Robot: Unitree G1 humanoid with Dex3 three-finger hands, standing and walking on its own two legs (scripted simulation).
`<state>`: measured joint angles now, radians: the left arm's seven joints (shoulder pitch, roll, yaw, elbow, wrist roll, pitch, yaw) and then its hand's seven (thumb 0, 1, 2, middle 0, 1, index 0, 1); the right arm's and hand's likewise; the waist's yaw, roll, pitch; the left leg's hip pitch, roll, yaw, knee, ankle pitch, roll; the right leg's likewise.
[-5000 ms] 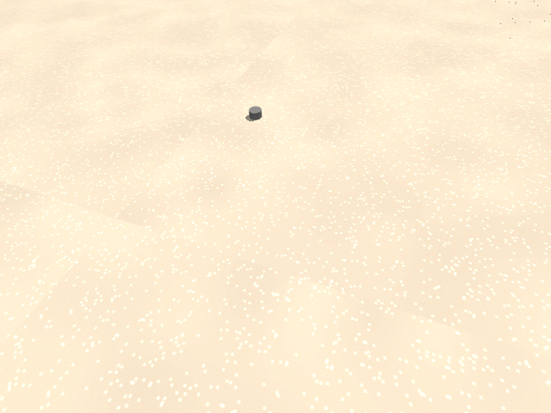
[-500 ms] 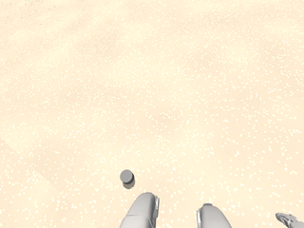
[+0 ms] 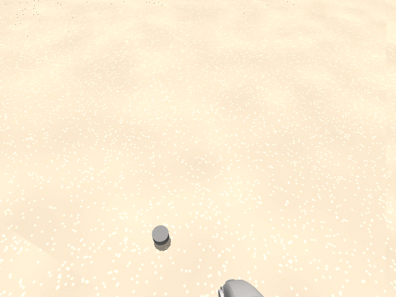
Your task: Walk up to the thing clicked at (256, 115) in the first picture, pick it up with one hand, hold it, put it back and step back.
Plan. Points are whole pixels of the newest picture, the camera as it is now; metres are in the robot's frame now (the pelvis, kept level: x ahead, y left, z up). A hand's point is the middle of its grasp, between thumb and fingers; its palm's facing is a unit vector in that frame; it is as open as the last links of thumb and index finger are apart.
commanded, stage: walk up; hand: left
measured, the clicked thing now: (160, 235) +0.50 +0.17 -0.73
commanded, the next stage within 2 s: none
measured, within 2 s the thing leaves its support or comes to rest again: neither
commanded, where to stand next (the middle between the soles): +0.12 -0.08 m, yaw -1 degrees
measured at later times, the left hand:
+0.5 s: hand (124, 274) +0.20 +0.18 -0.12, palm faces -0.14 -0.91 -0.39, open 7.4 cm
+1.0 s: hand (121, 290) +0.18 +0.19 -0.15, palm faces -0.06 -0.96 -0.29, open 7.4 cm
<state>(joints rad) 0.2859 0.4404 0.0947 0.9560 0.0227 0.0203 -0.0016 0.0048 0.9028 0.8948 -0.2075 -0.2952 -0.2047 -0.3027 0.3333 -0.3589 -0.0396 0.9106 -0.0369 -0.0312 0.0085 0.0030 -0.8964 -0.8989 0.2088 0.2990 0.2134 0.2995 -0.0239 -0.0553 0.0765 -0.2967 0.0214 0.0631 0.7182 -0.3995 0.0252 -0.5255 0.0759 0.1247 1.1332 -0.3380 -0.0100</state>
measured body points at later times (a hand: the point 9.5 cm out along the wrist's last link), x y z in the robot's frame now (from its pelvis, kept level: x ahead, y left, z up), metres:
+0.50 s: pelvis +0.03 -0.06 +0.00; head +0.06 -0.09 +0.45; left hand +0.21 +0.23 -0.09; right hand +0.03 -0.37 -0.14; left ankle +0.02 +0.09 -0.67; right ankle +0.09 -0.17 -0.72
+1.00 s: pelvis +0.09 -0.05 +0.01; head +0.12 -0.04 +0.46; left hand +0.18 +0.24 -0.13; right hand +0.15 -0.36 -0.11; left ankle +0.13 +0.07 -0.72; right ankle +0.09 -0.17 -0.72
